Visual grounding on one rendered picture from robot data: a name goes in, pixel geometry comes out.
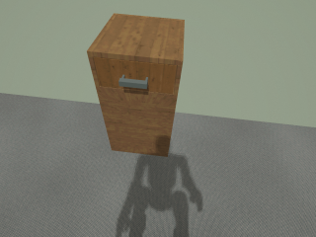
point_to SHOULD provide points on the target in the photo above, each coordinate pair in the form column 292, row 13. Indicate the drawer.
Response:
column 161, row 77

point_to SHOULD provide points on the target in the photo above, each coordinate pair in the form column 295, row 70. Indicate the handle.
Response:
column 133, row 83

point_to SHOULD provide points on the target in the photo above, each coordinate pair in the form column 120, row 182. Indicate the cabinet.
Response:
column 139, row 121

